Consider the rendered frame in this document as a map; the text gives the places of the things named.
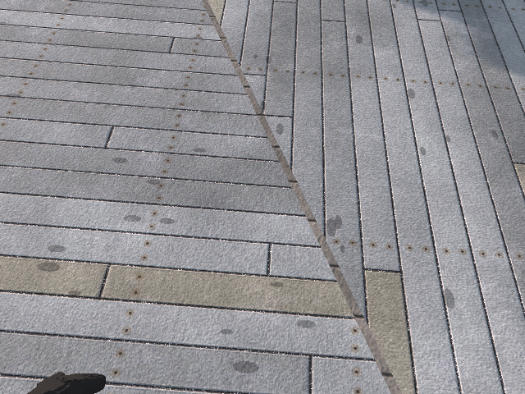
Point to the robot left hand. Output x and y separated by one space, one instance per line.
77 383

